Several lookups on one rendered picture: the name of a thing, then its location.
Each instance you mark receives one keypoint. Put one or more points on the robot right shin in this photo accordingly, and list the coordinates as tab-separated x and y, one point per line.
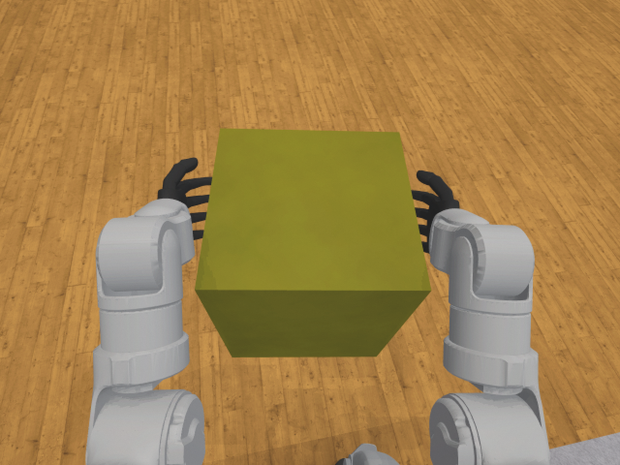
365	447

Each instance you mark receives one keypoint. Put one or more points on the robot left upper arm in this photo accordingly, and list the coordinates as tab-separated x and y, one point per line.
155	427

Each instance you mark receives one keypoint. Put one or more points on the carton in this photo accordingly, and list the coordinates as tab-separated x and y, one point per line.
311	243

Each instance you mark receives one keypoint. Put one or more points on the robot right forearm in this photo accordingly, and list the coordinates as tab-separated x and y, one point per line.
490	270

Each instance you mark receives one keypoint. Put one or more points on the right robot hand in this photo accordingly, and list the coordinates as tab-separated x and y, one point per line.
436	204

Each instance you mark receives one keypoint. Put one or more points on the robot right upper arm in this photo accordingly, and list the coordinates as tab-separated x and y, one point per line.
485	429

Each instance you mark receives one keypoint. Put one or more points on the left robot hand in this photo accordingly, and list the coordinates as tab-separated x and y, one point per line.
174	188

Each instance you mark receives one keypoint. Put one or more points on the robot left forearm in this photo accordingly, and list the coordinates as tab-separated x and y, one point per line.
139	263

